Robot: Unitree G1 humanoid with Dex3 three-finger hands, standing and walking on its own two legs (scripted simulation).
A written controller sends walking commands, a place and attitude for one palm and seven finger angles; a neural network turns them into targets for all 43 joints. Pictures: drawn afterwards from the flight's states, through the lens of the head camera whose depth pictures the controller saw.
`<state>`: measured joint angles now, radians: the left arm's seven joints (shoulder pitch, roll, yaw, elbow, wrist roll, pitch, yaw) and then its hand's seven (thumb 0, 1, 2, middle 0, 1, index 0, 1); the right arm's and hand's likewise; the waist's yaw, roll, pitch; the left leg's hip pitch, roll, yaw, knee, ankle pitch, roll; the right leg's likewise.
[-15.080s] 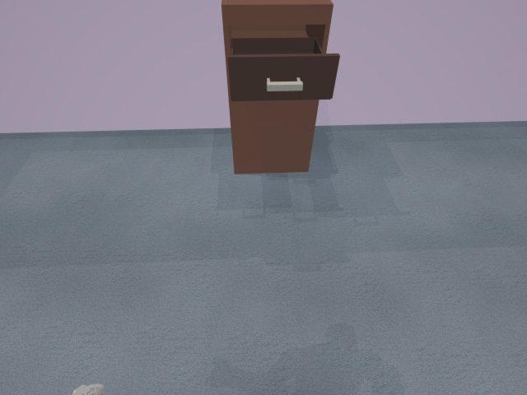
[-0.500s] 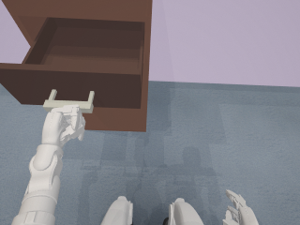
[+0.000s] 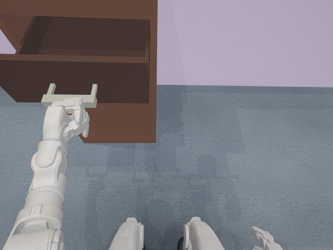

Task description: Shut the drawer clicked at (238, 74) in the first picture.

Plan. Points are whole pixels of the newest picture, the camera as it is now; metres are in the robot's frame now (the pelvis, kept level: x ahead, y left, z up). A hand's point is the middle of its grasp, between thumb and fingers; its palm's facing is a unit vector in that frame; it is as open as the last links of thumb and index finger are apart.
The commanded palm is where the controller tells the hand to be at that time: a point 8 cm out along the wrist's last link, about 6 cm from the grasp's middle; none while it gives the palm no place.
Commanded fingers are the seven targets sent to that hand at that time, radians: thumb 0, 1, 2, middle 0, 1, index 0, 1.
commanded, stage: push the drawer shut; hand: left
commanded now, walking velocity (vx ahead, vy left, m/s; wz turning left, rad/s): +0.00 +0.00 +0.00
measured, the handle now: (71, 94) +0.48 +0.24 +0.04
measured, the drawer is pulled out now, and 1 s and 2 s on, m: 0.16 0.03 0.00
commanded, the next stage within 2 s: pull the fist back off the drawer in 1.54 s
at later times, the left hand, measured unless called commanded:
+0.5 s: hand (89, 97) +0.47 +0.20 +0.03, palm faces +0.01 -1.00 -0.03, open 3.1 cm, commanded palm +0.46 +0.24 +0.04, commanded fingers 0.00 0.90 0.90 -1.40 -1.60 -1.40 -1.60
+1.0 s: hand (93, 78) +0.54 +0.20 +0.04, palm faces +0.02 -1.00 -0.03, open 3.2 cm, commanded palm +0.52 +0.24 +0.04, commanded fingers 0.00 0.90 0.90 -1.40 -1.60 -1.40 -1.60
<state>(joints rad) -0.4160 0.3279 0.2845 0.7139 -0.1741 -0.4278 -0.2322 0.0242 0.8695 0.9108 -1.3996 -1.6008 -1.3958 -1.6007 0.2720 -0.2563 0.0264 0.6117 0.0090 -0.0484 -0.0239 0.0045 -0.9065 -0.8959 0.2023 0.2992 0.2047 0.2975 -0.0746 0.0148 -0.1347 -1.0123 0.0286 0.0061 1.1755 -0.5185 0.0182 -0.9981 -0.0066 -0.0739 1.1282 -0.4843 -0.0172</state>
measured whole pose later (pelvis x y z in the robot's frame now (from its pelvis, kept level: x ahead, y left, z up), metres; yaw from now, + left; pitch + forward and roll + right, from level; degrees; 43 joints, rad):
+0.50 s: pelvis -0.01 +0.00 -0.01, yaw -1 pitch +24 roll -3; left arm -0.76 0.46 0.39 1.05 -0.12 -0.45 -0.26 0.00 0.84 0.90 -1.40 -1.60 -1.40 -1.60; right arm 0.31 -0.27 0.04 0.63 -0.01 0.00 -0.01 0.00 -0.91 -0.90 0.20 0.30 0.20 0.30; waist -0.14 0.02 -0.12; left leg -1.13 0.04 0.00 1.23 -0.52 0.02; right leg -1.11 0.00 -0.08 1.17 -0.48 -0.02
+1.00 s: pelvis +0.00 +0.01 -0.01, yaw -2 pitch +27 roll -4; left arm -0.92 0.57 0.46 1.16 -0.05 -0.42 -0.25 0.02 0.84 0.89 -1.40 -1.60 -1.40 -1.60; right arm 0.35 -0.27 0.06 0.61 -0.03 0.07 0.01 0.00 -0.91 -0.90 0.20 0.30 0.20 0.30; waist -0.20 0.03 -0.11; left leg -1.19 0.06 0.00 1.24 -0.54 0.03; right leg -1.16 0.02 -0.08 1.15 -0.47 -0.01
